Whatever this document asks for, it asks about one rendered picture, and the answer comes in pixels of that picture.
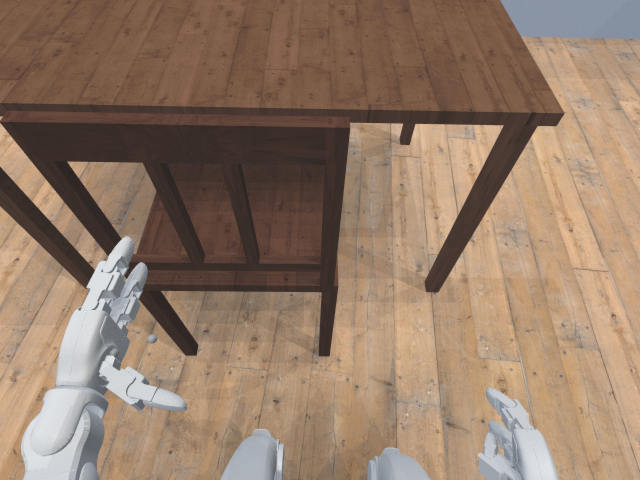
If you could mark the left robot shin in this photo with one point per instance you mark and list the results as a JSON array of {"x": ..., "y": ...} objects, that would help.
[{"x": 261, "y": 432}]

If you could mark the table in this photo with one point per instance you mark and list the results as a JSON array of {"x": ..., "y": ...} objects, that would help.
[{"x": 409, "y": 62}]

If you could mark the robot left hand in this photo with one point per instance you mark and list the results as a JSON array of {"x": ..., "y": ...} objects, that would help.
[{"x": 99, "y": 326}]

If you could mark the chair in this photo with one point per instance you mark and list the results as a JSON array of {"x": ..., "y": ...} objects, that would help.
[{"x": 245, "y": 203}]

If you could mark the robot left forearm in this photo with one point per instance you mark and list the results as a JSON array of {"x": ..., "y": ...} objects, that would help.
[{"x": 63, "y": 441}]

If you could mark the robot right hand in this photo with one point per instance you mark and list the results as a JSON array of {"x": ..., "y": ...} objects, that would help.
[{"x": 527, "y": 455}]

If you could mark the left robot thigh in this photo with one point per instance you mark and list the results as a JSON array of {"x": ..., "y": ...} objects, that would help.
[{"x": 256, "y": 458}]

